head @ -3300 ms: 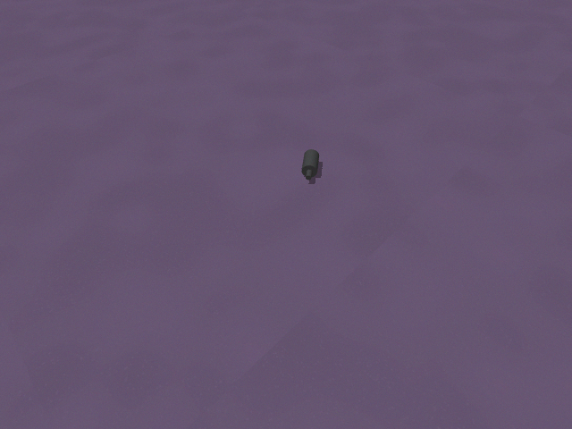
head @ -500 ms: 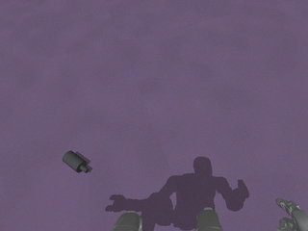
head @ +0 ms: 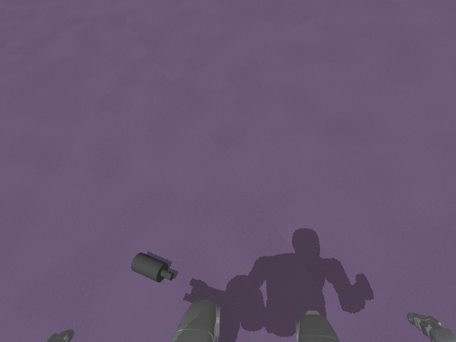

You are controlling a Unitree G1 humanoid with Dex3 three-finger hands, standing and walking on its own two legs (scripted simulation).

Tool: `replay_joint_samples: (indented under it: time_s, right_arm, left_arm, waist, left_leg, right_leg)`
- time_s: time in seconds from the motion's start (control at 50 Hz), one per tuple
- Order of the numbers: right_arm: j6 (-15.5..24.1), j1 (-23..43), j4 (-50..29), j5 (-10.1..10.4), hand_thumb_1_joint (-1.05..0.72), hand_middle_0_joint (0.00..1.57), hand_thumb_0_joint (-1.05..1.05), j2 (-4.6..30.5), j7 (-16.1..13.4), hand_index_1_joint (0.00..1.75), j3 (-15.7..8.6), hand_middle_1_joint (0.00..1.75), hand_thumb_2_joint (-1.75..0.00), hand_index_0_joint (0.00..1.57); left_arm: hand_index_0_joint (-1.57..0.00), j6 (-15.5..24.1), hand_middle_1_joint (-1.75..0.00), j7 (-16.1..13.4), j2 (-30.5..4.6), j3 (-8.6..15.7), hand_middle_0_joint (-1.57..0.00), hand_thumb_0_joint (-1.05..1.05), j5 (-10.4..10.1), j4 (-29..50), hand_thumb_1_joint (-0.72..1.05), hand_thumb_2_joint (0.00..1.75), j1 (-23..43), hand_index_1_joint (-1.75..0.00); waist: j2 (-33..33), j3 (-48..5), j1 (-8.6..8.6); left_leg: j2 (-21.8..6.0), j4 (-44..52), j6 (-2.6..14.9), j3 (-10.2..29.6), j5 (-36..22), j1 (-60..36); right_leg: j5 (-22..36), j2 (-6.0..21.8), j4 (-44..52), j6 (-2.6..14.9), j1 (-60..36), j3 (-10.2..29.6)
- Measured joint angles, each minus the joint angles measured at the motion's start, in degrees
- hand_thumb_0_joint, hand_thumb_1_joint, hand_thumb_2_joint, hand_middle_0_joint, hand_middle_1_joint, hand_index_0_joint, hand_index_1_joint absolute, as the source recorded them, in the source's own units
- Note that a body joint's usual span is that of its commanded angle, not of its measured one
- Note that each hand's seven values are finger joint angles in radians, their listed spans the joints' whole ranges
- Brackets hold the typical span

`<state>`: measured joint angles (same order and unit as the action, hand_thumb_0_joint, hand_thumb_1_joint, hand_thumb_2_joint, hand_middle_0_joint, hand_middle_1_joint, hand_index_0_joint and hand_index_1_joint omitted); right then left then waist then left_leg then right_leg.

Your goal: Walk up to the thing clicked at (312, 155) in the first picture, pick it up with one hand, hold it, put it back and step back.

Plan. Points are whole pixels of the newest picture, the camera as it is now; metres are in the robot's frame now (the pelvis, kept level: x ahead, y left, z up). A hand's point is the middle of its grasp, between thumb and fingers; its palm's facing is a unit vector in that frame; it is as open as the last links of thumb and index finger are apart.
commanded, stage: walk up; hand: left
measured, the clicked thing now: (154, 269) +0.46 +0.46 -0.69
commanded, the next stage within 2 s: none
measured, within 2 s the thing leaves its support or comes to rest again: neither
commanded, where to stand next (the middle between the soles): -0.02 +0.29 m, yaw -19 degrees
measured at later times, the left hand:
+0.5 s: hand out of the picture +0.06 +0.52 -0.12, palm faces -0.22 -0.84 -0.49, open 7.4 cm
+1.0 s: hand out of the picture +0.06 +0.69 -0.13, palm faces -0.26 -0.87 -0.41, open 7.4 cm
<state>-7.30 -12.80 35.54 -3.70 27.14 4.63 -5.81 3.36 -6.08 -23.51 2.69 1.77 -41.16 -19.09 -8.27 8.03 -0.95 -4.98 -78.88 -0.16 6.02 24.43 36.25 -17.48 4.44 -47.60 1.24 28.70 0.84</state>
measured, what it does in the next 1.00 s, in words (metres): steps to the left, turning right: left foot, then right foot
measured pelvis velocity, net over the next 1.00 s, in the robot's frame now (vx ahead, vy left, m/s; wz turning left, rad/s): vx -0.12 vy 0.42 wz -0.29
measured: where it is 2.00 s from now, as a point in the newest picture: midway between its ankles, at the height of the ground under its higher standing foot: outside the picture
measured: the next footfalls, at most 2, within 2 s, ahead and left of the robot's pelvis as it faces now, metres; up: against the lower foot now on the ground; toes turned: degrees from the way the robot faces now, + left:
left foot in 0.14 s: +0.01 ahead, +0.28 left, +0.00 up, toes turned -2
right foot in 0.54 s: -0.05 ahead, +0.16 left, +0.00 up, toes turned -13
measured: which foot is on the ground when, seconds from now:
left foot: up 0.00-0.12, down 0.14-0.56, up 0.58-0.78, down 0.80-1.00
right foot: down 0.00-0.18, up 0.20-0.52, down 0.54-0.82, up 0.84-1.00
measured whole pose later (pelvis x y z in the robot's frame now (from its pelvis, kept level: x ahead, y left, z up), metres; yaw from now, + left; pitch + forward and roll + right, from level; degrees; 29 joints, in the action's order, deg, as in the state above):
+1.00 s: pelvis -0.12 +0.42 +0.01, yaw -17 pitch -6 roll +1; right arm 3.6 -23.7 52.2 -1.4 22.1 -1.8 -2.8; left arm -2.9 2.6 -28.8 7.3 3.0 -49.7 -13.7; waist 5.5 3.9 -0.8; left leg -4.3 -44.6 -3.1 -0.9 27.7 11.0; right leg -17.8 -2.9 -70.3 0.7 36.9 8.3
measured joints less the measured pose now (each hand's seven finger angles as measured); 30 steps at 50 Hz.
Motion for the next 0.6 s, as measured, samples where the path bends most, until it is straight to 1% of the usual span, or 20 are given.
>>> replay_joint_samples:
  time_s: [0.04,0.06,0.1,0.14,0.16,0.18,0.2,0.22,0.24,0.26,0.28,0.32,0.36,0.42,0.48,0.52,0.54,0.56,0.58,0.6]
  right_arm:
    - [0.2,0.9,-0.5,0.1,-0.91,0.20,0.01,1.0,0.2,0.30,-0.5,0.30,-0.90,0.21]
    - [0.2,1.3,-0.7,0.2,-0.91,0.20,0.01,1.4,0.3,0.30,-0.8,0.30,-0.90,0.21]
    - [0.1,1.8,-0.8,0.4,-0.91,0.20,0.01,2.4,0.3,0.30,-1.2,0.30,-0.90,0.21]
    - [0.3,1.7,-0.6,0.6,-0.91,0.20,0.01,3.4,0.2,0.30,-1.7,0.30,-0.90,0.20]
    - [0.6,1.7,-0.2,0.6,-0.91,0.20,0.01,3.4,0.0,0.30,-2.0,0.30,-0.90,0.20]
    - [1.1,1.7,0.4,0.3,-0.91,0.20,0.01,2.6,-0.1,0.30,-2.1,0.30,-0.90,0.20]
    - [1.6,1.2,0.6,-0.1,-0.91,0.20,0.01,1.8,-0.3,0.30,-1.7,0.30,-0.90,0.20]
    - [2.1,0.3,0.8,-0.2,-0.91,0.20,0.01,1.3,-0.4,0.30,-1.1,0.30,-0.90,0.20]
    - [2.3,-0.6,1.3,0.0,-0.91,0.20,0.01,0.9,-0.6,0.30,-0.5,0.30,-0.90,0.20]
    - [2.2,-1.3,2.0,0.1,-0.91,0.20,0.01,0.1,-0.8,0.30,0.0,0.30,-0.90,0.20]
    - [1.9,-1.8,2.7,0.0,-0.91,0.20,0.01,-1.2,-1.1,0.30,0.4,0.30,-0.90,0.20]
    - [1.7,-2.8,3.5,-0.2,-0.91,0.20,0.01,-3.9,-1.7,0.30,1.1,0.30,-0.90,0.21]
    - [2.1,-4.0,3.5,-0.1,-0.91,0.20,0.01,-5.2,-1.8,0.30,1.6,0.30,-0.90,0.21]
    - [2.4,-5.4,2.9,-0.1,-0.90,0.20,0.01,-5.0,-2.0,0.30,1.5,0.30,-0.90,0.21]
    - [1.9,-5.7,2.0,-0.4,-0.90,0.20,0.01,-3.8,-2.2,0.30,0.7,0.30,-0.90,0.21]
    - [1.1,-5.4,1.5,-0.5,-0.90,0.20,0.01,-3.0,-2.1,0.30,0.0,0.30,-0.90,0.21]
    - [0.7,-4.9,1.3,-0.5,-0.90,0.20,0.01,-2.7,-2.0,0.30,-0.4,0.30,-0.90,0.21]
    - [0.3,-3.9,1.5,-0.3,-0.90,0.20,0.01,-2.3,-2.0,0.30,-1.0,0.30,-0.90,0.21]
    - [0.1,-3.0,2.0,0.0,-0.90,0.20,0.01,-2.4,-2.1,0.30,-1.3,0.30,-0.90,0.21]
    - [-0.3,-2.6,2.2,0.1,-0.90,0.20,0.01,-2.9,-2.2,0.30,-1.3,0.30,-0.90,0.21]
  left_arm:
    - [-0.21,-0.2,-0.30,0.5,-0.9,0.4,-0.21,0.01,0.6,-0.2,0.89,0.89,-0.5,-0.30]
    - [-0.21,-0.2,-0.30,0.7,-1.6,0.6,-0.21,0.01,0.9,-0.2,0.89,0.89,-0.7,-0.30]
    - [-0.21,-0.2,-0.30,0.9,-3.0,1.2,-0.21,0.01,1.3,-0.1,0.89,0.89,-0.7,-0.30]
    - [-0.21,-0.3,-0.30,1.0,-4.5,1.7,-0.21,0.01,1.3,0.0,0.89,0.89,-0.2,-0.30]
    - [-0.21,-0.4,-0.30,0.9,-5.3,2.0,-0.21,0.01,1.2,-0.2,0.89,0.89,0.5,-0.30]
    - [-0.21,-0.8,-0.30,0.7,-6.4,2.5,-0.21,0.01,1.0,-0.8,0.89,0.89,1.5,-0.30]
    - [-0.21,-1.4,-0.30,0.2,-7.0,3.1,-0.21,0.01,0.8,-1.8,0.89,0.89,2.0,-0.30]
    - [-0.21,-2.0,-0.30,-0.6,-6.7,3.5,-0.21,0.01,0.4,-3.1,0.90,0.89,2.4,-0.30]
    - [-0.20,-2.7,-0.30,-1.3,-6.0,3.4,-0.21,0.01,0.2,-4.6,0.90,0.89,2.8,-0.30]
    - [-0.20,-3.0,-0.30,-1.6,-5.5,3.1,-0.21,0.01,-0.2,-5.8,0.90,0.89,3.2,-0.30]
    - [-0.20,-3.1,-0.30,-1.5,-5.2,2.8,-0.21,0.01,-0.7,-6.7,0.90,0.89,3.4,-0.30]
    - [-0.20,-3.0,-0.30,-1.1,-5.0,2.5,-0.21,0.01,-1.8,-7.1,0.90,0.89,3.3,-0.30]
    - [-0.20,-2.7,-0.30,-0.7,-4.1,1.9,-0.21,0.01,-2.5,-6.9,0.90,0.89,3.5,-0.30]
    - [-0.20,-2.3,-0.30,-0.2,-1.8,0.6,-0.21,0.01,-3.2,-5.9,0.90,0.89,3.9,-0.30]
    - [-0.20,-2.1,-0.30,0.0,0.4,-0.6,-0.21,0.01,-3.5,-4.6,0.90,0.89,3.7,-0.30]
    - [-0.20,-1.7,-0.30,-0.1,1.3,-1.2,-0.21,0.01,-3.4,-3.8,0.90,0.89,3.1,-0.30]
    - [-0.21,-1.3,-0.30,-0.1,1.5,-1.3,-0.21,0.01,-3.2,-3.6,0.90,0.89,2.6,-0.30]
    - [-0.21,-1.2,-0.30,-0.3,2.1,-1.3,-0.21,0.01,-2.9,-3.7,0.90,0.89,3.0,-0.30]
    - [-0.21,-1.2,-0.30,-0.4,2.3,-1.2,-0.21,0.01,-2.4,-3.4,0.90,0.89,3.1,-0.30]
    - [-0.21,-1.3,-0.30,-0.5,2.0,-1.1,-0.21,0.01,-1.8,-3.1,0.90,0.89,3.0,-0.30]
  waist:
    - [-0.2,-0.8,0.27]
    - [-0.2,-1.1,0.48]
    - [-0.2,-1.4,0.93]
    - [-0.2,-1.5,1.32]
    - [0.7,-1.0,1.44]
    - [3.2,0.4,1.85]
    - [4.7,1.2,2.33]
    - [4.6,1.3,2.29]
    - [3.5,1.1,1.49]
    - [2.8,0.9,0.31]
    - [3.1,0.8,-0.71]
    - [5.3,0.8,-1.82]
    - [6.5,1.3,-2.63]
    - [6.4,2.5,-3.33]
    - [5.4,3.1,-3.66]
    - [4.5,3.1,-3.57]
    - [3.8,3.1,-3.31]
    - [1.8,4.2,-3.19]
    - [0.4,5.2,-3.02]
    - [0.3,5.3,-2.60]
  left_leg:
    - [-1.4,4.0,0.16,0.4,-0.1,-1.8]
    - [-1.8,6.3,0.24,0.2,0.8,-2.9]
    - [-2.0,11.1,0.46,-0.6,3.7,-5.3]
    - [-1.4,16.7,0.92,-2.0,6.6,-8.0]
    - [-0.4,18.6,-0.80,-3.1,9.9,-9.2]
    - [1.5,18.0,-1.57,-5.2,10.3,-9.7]
    - [2.4,16.9,-1.59,-7.1,10.1,-9.9]
    - [2.1,16.0,-1.18,-7.8,10.0,-9.8]
    - [1.4,15.7,-0.42,-7.5,9.7,-9.5]
    - [1.1,16.4,0.41,-7.0,9.0,-9.5]
    - [1.4,18.1,1.03,-7.0,7.7,-9.7]
    - [2.6,23.0,2.07,-8.8,4.5,-10.8]
    - [3.6,27.6,3.20,-10.2,1.5,-11.8]
    - [5.1,32.8,5.29,-12.4,-2.1,-12.8]
    - [6.4,35.0,7.37,-15.1,-4.0,-12.5]
    - [6.9,34.3,8.41,-17.0,-4.1,-11.4]
    - [6.7,33.0,8.02,-17.9,-3.6,-10.6]
    - [5.6,30.6,6.04,-17.2,-3.2,-9.8]
    - [5.5,26.3,2.49,-15.2,-0.3,-8.5]
    - [6.2,20.1,-0.36,-13.0,3.4,-6.6]
  right_leg:
    - [0.4,1.0,-0.6,-0.54,1.8,2.4]
    - [0.5,1.4,-1.0,-0.72,2.9,3.6]
    - [1.0,2.2,-1.7,-1.15,5.1,5.7]
    - [1.6,3.1,-2.3,-1.84,7.2,7.6]
    - [2.0,4.1,-2.7,-2.13,8.0,9.0]
    - [1.8,5.3,-3.6,-1.04,8.5,11.8]
    - [-2.3,4.6,-6.6,-0.13,9.4,14.4]
    - [-7.1,2.1,-11.2,0.30,10.3,14.6]
    - [-10.3,-0.6,-15.9,0.78,10.8,12.8]
    - [-11.5,-2.6,-20.0,1.00,11.1,10.2]
    - [-11.2,-4.0,-23.3,1.07,11.4,8.1]
    - [-9.7,-6.3,-26.3,1.38,11.5,5.6]
    - [-9.0,-7.8,-25.5,1.21,10.1,2.5]
    - [-8.5,-8.2,-19.5,0.55,5.9,-1.7]
    - [-6.9,-7.3,-10.7,0.56,0.9,-3.5]
    - [-4.2,-6.3,-2.9,1.11,-3.6,-4.0]
    - [-5.5,-6.1,1.5,1.25,-6.0,-3.9]
    - [-6.1,-7.0,2.8,0.82,-7.1,-4.3]
    - [-5.3,-7.5,2.7,0.37,-7.3,-4.5]
    - [-4.8,-7.1,1.8,0.26,-7.0,-4.3]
